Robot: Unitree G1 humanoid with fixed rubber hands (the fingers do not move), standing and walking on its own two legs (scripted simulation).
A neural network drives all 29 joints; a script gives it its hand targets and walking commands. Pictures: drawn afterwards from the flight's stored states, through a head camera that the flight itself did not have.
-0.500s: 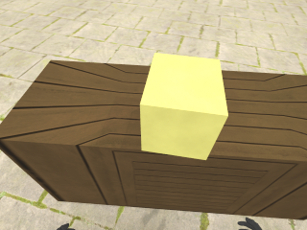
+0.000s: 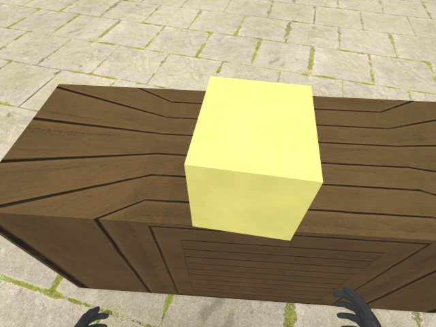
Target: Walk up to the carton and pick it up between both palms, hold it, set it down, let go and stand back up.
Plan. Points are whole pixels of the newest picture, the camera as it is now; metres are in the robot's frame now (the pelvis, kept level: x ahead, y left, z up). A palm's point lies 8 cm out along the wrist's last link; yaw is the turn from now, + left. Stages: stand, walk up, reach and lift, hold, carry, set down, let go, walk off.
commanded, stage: walk up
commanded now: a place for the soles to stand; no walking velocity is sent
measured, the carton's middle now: (250, 158) +0.44 -0.05 +0.03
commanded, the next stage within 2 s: stand in 0.70 s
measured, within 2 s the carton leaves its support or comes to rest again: neither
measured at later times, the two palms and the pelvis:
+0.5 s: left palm out of the picture +0.10 +0.24 -0.08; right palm out of the picture +0.07 -0.28 -0.09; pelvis -0.01 -0.02 +0.01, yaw -1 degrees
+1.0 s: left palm out of the picture +0.08 +0.25 -0.09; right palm out of the picture +0.08 -0.27 -0.09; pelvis -0.01 -0.01 +0.01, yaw -3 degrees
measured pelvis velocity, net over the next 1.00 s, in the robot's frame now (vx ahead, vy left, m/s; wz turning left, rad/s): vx -0.01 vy -0.01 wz -0.05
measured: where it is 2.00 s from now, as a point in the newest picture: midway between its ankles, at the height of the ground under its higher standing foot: outside the picture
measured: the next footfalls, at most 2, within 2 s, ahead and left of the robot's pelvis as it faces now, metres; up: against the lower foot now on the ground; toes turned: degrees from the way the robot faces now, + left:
right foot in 0.06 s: +0.05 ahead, -0.12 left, +0.00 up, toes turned +3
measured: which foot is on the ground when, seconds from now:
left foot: down 0.00-1.00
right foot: up 0.00-0.04, down 0.06-1.00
